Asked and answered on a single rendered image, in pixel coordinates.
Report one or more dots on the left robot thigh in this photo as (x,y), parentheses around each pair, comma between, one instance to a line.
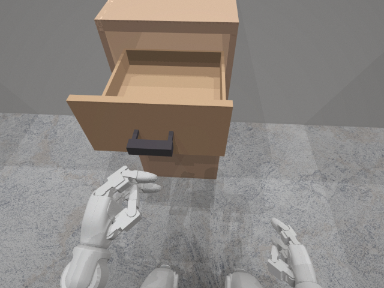
(161,278)

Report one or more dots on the cabinet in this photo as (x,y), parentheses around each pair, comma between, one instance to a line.
(173,25)

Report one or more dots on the handle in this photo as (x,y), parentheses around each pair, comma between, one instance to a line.
(150,147)

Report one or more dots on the right robot thigh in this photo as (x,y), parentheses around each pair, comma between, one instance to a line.
(241,280)

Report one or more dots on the robot left forearm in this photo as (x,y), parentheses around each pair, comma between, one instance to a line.
(88,268)

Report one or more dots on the robot right hand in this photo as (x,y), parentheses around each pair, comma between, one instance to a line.
(295,266)

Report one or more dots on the robot left hand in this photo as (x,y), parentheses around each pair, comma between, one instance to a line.
(104,206)

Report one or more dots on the robot thigh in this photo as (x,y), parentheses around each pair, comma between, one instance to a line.
(161,278)
(241,280)

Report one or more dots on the drawer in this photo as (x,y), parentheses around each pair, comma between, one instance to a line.
(156,91)

